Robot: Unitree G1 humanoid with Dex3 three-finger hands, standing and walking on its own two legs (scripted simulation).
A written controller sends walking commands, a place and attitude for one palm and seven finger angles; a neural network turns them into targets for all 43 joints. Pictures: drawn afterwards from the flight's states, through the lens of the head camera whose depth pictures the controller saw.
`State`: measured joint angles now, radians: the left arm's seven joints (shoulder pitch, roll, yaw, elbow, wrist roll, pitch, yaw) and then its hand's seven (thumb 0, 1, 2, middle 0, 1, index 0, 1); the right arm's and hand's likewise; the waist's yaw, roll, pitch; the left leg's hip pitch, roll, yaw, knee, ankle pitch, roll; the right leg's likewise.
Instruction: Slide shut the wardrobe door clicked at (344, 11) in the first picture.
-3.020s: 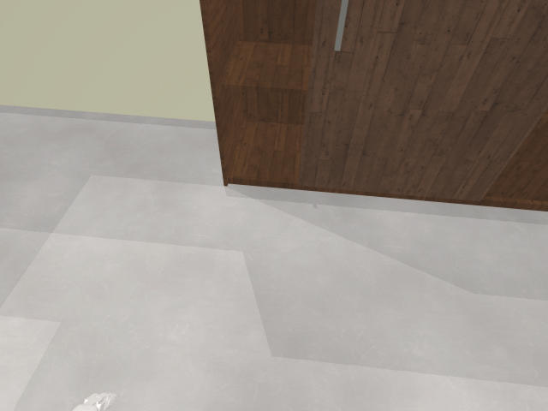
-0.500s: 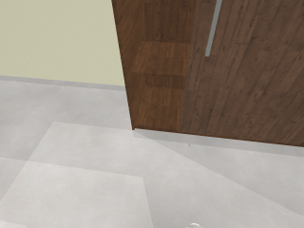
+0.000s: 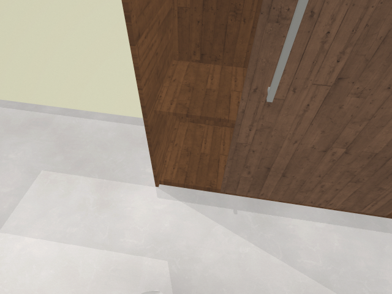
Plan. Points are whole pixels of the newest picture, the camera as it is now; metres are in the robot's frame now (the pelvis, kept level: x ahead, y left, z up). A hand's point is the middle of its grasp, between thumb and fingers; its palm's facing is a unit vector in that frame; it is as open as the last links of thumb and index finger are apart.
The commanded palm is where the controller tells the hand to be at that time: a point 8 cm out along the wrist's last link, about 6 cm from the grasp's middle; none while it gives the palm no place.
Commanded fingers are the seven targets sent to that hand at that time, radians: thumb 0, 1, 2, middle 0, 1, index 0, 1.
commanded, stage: take the last steps up to it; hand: right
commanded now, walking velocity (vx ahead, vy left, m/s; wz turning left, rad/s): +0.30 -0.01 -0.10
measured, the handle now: (284, 50) +0.72 -0.18 +0.15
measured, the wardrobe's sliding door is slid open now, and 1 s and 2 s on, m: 0.37 0.37 0.37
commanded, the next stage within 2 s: come to a stop and stand still in 0.48 s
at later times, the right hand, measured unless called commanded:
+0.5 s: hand out of the picture +0.10 -0.19 -0.20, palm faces +0.14 +0.98 -0.11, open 7.4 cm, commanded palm none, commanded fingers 0.00 -0.90 -0.90 0.20 0.30 0.20 0.30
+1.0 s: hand (284, 240) +0.31 -0.22 -0.17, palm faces +0.08 +0.97 -0.24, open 7.3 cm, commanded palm none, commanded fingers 0.00 -0.90 -0.90 0.20 0.30 0.20 0.30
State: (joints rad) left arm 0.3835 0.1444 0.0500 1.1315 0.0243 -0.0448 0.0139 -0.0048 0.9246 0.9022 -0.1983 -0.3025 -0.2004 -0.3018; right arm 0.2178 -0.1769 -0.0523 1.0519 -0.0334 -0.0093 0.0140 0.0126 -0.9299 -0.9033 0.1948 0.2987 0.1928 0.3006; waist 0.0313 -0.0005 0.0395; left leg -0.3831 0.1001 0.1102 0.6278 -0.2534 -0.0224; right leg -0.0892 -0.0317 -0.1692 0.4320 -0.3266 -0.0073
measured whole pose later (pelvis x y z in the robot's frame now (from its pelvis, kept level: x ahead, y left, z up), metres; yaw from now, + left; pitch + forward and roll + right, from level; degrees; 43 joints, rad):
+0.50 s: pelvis +0.18 -0.04 -0.01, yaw -3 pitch -2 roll +2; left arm 0.17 0.17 0.04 1.01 0.02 -0.06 0.00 0.00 0.92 0.90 -0.19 -0.30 -0.20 -0.30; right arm 0.39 -0.15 -0.04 1.15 -0.02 -0.01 0.00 0.01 -0.91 -0.90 0.20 0.30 0.20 0.30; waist -0.03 0.04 0.06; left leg -0.24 0.09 0.09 0.95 -0.50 0.00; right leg -0.37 -0.06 -0.16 0.64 -0.24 -0.07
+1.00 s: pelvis +0.25 -0.03 +0.00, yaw -4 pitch +0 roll -1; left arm 0.23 0.15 0.06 1.08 0.00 0.04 0.03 0.00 0.92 0.90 -0.20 -0.30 -0.20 -0.30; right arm 0.17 -0.15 -0.03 1.02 -0.03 0.02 -0.04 0.00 -0.92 -0.90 0.20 0.30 0.20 0.30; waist 0.02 -0.03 0.08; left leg -0.31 0.04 0.08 0.55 -0.23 0.02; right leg -0.34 0.00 -0.05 0.89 -0.51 0.02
